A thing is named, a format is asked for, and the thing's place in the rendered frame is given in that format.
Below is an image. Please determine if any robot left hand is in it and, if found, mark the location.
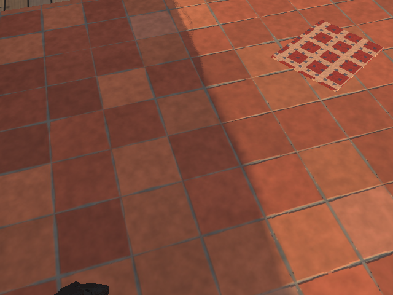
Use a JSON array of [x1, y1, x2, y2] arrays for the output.
[[54, 281, 109, 295]]

